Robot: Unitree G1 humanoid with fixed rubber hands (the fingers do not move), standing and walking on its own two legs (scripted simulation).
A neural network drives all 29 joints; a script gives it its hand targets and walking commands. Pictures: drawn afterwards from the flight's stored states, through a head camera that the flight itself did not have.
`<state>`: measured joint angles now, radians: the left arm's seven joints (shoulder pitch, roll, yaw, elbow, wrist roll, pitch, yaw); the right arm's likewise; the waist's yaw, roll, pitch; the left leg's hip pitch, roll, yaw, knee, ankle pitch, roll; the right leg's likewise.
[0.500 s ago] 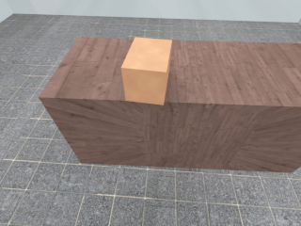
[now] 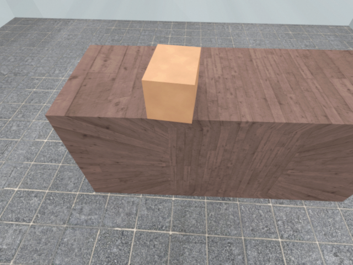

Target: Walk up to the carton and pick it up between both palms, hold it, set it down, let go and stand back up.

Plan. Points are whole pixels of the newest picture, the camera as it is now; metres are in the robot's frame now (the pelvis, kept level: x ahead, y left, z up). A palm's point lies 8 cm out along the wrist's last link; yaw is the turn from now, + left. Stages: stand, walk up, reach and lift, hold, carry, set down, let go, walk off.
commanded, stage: stand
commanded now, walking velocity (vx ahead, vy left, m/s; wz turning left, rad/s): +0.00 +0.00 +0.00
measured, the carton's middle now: (174, 82) +0.74 +0.05 -0.02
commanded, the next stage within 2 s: walk up in 0.14 s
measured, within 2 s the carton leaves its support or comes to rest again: neither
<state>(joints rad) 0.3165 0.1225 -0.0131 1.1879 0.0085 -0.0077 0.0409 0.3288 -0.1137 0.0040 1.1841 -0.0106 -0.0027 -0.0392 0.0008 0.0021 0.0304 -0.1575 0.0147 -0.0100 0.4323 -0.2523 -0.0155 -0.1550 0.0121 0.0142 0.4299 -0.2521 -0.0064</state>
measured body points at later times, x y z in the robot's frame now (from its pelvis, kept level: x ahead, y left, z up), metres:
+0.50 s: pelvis +0.01 +0.02 +0.01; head +0.01 +0.01 +0.46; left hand -0.08 +0.26 -0.14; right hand -0.01 -0.22 -0.16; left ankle -0.01 +0.13 -0.68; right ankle -0.01 -0.12 -0.74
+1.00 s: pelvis +0.15 +0.19 +0.01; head +0.17 +0.23 +0.46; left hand +0.24 +0.43 -0.16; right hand +0.02 -0.02 -0.11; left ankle +0.10 +0.26 -0.74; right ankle +0.15 +0.03 -0.62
